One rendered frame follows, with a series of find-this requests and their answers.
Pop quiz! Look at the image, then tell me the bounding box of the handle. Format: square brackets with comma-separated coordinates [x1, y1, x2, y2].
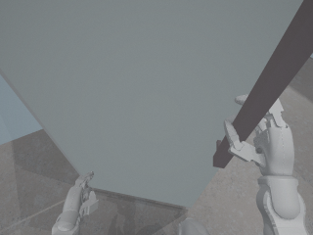
[212, 0, 313, 168]

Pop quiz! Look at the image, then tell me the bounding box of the robot right thigh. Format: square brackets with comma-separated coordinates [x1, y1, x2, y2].
[177, 219, 210, 235]

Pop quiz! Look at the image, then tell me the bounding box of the right robot hand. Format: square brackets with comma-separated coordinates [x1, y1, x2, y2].
[223, 94, 294, 176]

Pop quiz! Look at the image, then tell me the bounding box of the right robot forearm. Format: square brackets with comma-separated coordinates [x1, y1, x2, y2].
[256, 175, 310, 235]

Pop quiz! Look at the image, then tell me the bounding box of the fridge door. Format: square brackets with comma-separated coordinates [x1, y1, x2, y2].
[0, 0, 303, 208]

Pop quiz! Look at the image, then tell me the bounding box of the left robot hand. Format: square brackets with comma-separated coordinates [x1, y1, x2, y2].
[63, 171, 99, 218]

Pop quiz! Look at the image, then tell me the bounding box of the left robot forearm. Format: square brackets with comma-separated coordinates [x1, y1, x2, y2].
[51, 211, 81, 235]

